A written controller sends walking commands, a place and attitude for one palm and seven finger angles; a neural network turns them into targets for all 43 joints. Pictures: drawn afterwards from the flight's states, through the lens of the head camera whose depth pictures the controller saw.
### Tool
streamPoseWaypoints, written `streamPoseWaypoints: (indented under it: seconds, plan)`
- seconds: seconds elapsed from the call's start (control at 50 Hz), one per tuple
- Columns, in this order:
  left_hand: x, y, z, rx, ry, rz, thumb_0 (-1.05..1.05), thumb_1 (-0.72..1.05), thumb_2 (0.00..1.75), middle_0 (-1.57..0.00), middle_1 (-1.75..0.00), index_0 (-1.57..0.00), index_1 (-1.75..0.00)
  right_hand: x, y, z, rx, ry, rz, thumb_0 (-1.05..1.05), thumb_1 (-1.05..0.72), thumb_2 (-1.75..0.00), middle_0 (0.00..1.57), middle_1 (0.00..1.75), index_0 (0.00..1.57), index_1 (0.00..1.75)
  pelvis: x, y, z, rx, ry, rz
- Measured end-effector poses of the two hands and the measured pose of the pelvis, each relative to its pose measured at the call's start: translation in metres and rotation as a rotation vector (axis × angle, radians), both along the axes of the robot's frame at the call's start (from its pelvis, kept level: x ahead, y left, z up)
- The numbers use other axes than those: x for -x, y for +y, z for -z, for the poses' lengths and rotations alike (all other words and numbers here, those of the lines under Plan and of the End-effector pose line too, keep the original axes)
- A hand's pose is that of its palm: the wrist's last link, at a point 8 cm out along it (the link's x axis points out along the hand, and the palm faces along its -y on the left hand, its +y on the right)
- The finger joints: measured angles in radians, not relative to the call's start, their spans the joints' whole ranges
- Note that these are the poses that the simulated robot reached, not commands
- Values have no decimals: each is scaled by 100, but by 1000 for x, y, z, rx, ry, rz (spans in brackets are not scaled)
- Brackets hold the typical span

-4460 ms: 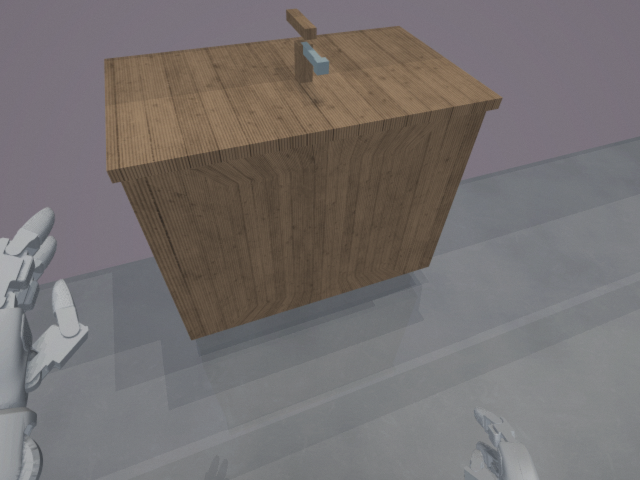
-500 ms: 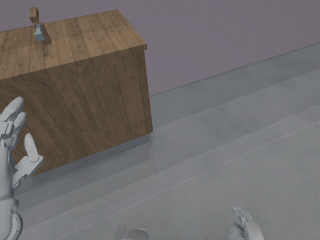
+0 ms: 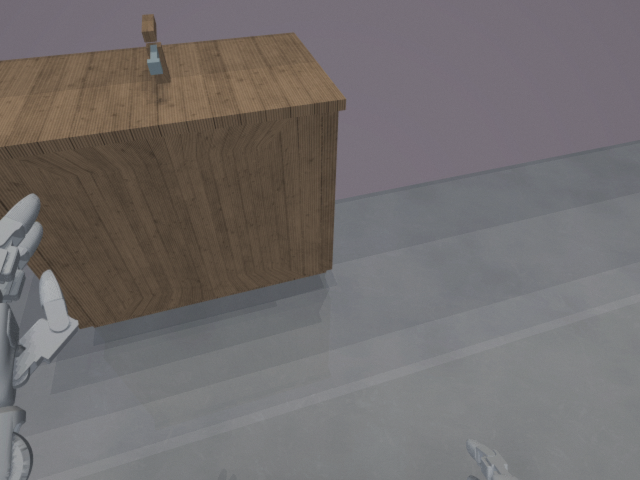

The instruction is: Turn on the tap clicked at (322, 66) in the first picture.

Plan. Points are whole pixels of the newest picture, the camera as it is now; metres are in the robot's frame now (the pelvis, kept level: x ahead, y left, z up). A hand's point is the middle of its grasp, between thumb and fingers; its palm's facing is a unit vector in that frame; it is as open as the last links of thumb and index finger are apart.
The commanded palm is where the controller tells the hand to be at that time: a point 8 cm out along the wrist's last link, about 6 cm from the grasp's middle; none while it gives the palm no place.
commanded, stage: take the last steps up to it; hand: left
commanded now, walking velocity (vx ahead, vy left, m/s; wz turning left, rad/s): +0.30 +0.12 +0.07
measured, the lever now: (155, 66) +0.94 +0.46 +0.11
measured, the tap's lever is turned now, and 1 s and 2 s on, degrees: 0 0 0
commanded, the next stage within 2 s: none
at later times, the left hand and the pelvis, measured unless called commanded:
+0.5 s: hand (53, 262) +0.28 +0.30 +0.18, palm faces +0.46 -0.80 -0.37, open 7.4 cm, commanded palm +0.21 +0.33 +0.18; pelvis +0.06 +0.05 -0.01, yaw +1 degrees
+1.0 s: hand (103, 205) +0.38 +0.30 +0.17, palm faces +0.40 -0.81 -0.43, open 7.4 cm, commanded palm +0.32 +0.34 +0.18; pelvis +0.16 +0.06 +0.00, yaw +1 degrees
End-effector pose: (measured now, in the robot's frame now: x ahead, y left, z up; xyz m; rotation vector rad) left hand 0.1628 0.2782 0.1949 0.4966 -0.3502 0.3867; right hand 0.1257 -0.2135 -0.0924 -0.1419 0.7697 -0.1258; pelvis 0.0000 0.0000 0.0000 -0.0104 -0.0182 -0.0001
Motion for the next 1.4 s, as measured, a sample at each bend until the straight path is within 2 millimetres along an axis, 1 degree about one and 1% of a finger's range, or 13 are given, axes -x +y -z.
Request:
streamPoseWaypoints:
  seconds: [0.14, 0.28, 0.38, 0.44, 0.52, 0.62, 0.7, 0.82, 0.94, 1.04, 1.18, 1.3, 1.4]
  plan:
    - [-11, -10, 7, -33, 25, -11, 1, 89, 90, -21, -30, -21, -30, -18, 4, 29, -38, 60, -70, 1, -90, -90, 20, 30, 20, 30, -3, -7, 12, -13, -10, -25]
    - [-22, 2, 4, -33, 76, 1, 1, 89, 90, -21, -30, -21, -30, -39, -17, 0, 54, 59, -30, 1, -90, -90, 20, 30, 20, 30, -19, 4, -4, -43, 10, -32]
    - [-34, 26, 1, -25, 23, -1, 1, 89, 90, -21, -30, -21, -30, -61, -19, -18, 152, 14, -11, 1, -90, -90, 20, 30, 20, 30, -38, 26, -1, -38, 8, -27]
    - [-49, 44, 3, -23, -51, 4, 1, 89, 90, -21, -30, -21, -30, -78, -10, -19, 181, -34, 20, 1, -90, -90, 20, 30, 20, 30, -50, 42, 11, -26, -5, -18]
    - [-76, 60, 6, -6, -53, -3, 1, 89, 90, -21, -30, -21, -30, -94, 20, -19, 110, -63, 33, 1, -91, -90, 20, 30, 19, 30, -61, 50, 7, -16, -3, -14]
    - [-95, 51, -2, -17, -7, 39, 1, 89, 90, -21, -30, -21, -30, -106, 57, -14, 4, -51, -3, 1, -90, -90, 20, 30, 20, 30, -79, 52, -1, 1, 23, -5]
    - [-106, 42, -5, -71, 43, 42, 1, 89, 90, -21, -30, -21, -30, -115, 70, 1, -48, -7, -27, 1, -90, -90, 20, 30, 20, 30, -97, 48, 1, -1, 29, -2]
    - [-131, 44, 8, -55, 66, -21, 1, 89, 90, -21, -30, -21, -30, -137, 54, 29, -36, 82, -57, 1, -90, -90, 20, 30, 20, 30, -121, 43, 12, -8, 15, -16]
    - [-159, 51, 12, -7, 90, -12, 1, 89, 90, -21, -30, -21, -30, -165, 30, 6, 66, 103, -27, 1, -90, -90, 20, 30, 20, 30, -148, 51, 0, -30, 27, -21]
    - [-183, 67, 9, -20, 34, 27, 1, 89, 90, -21, -30, -21, -30, -200, 26, -14, 161, 40, -2, 1, -90, -90, 20, 30, 20, 30, -176, 70, 5, -21, 18, -18]
    - [-231, 96, 6, -24, -33, 30, 1, 89, 90, -21, -30, -21, -30, -245, 62, -21, 106, -53, 31, 1, -91, -90, 20, 30, 19, 30, -205, 87, 7, -6, 11, -1]
    - [-251, 82, -7, -26, 4, 67, 1, 89, 90, -21, -30, -21, -30, -263, 96, -20, -2, -44, -9, 1, -90, -90, 20, 30, 20, 30, -232, 87, -5, 15, 35, 9]
    - [-267, 73, -5, -62, 75, 28, 1, 89, 90, -21, -30, -21, -30, -275, 98, -3, -46, 8, -27, 1, -90, -90, 20, 30, 20, 30, -257, 75, -4, 7, 30, 4]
